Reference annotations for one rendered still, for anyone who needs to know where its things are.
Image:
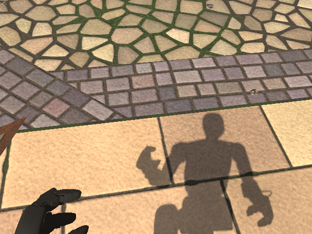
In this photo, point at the robot left hand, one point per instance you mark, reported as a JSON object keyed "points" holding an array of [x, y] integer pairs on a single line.
{"points": [[38, 219]]}

